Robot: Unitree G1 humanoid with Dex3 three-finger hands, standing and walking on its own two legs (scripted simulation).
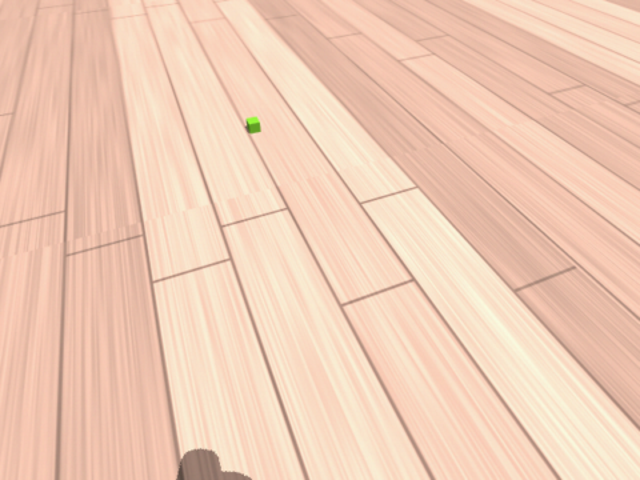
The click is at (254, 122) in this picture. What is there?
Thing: small box
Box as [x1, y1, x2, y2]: [246, 117, 260, 133]
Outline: 246,118 247,127 250,133 260,131 259,122 256,117
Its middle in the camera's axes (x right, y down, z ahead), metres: -0.37 -0.67 +2.30
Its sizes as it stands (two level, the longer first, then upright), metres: 0.070 0.063 0.060
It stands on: the floor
